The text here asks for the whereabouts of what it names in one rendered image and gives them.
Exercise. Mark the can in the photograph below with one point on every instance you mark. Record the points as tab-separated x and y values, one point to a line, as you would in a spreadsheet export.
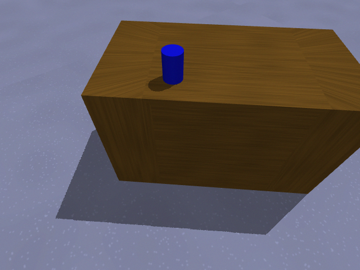
172	57

